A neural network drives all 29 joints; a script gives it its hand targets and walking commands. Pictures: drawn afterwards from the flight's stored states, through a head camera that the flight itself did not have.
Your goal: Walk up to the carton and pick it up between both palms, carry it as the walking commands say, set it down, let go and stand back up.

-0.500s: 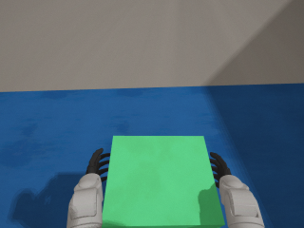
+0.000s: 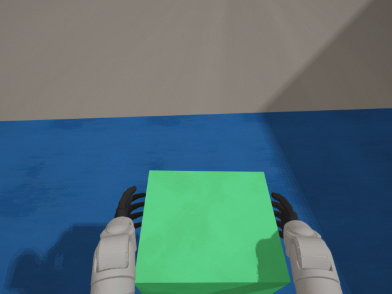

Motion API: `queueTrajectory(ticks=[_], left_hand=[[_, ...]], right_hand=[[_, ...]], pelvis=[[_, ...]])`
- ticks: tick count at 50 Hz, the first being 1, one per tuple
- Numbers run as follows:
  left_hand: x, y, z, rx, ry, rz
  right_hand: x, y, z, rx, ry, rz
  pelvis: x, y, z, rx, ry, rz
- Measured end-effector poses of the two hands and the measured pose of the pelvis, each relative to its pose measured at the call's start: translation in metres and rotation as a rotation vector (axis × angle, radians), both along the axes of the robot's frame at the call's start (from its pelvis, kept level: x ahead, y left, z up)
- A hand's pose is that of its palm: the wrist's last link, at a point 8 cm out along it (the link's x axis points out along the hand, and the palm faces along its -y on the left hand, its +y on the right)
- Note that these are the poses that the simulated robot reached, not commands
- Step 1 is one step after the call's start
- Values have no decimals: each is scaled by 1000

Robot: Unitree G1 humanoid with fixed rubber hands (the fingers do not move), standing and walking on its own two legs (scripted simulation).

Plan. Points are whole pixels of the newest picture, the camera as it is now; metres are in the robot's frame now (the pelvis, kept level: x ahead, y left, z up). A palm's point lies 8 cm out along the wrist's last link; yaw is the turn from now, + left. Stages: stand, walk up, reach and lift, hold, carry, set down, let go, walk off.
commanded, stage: hold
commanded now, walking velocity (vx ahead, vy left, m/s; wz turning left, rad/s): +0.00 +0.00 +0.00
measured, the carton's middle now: (205, 239) +0.28 +0.00 -0.04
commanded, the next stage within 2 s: carry in 0.50 s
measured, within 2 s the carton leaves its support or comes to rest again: neither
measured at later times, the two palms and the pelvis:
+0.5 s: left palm (123, 224) +0.27 +0.17 +0.04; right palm (288, 227) +0.26 -0.17 +0.03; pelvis +0.01 +0.00 +0.00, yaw +0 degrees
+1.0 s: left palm out of the picture +0.10 +0.25 +0.05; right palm (248, 253) +0.20 -0.07 +0.05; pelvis -0.07 +0.01 -0.04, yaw +18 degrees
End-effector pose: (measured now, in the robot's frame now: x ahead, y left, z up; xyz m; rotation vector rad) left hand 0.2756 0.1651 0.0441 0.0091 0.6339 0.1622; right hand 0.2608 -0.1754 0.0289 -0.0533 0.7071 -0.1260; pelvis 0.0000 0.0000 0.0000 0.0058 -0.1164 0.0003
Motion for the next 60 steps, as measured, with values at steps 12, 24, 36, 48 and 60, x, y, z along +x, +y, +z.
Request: queueTrajectory(ticks=[12,24,36,48,60], left_hand=[[-1,2,0,-3,-2,10],[-3,3,-1,-5,-3,13],[-28,5,13,-32,-112,101],[-152,75,18,-109,-106,352],[-278,97,15,-163,-45,533]], right_hand=[[2,2,0,4,-1,4],[1,2,-1,5,-2,3],[-1,5,7,54,-105,48],[-52,84,26,132,-72,180],[-130,122,27,115,18,320]], pelvis=[[3,-2,0,1,1,1],[5,-4,1,1,-1,2],[-24,-16,-29,-25,118,97],[-60,7,-38,-22,163,290],[-135,4,-24,-79,138,403]])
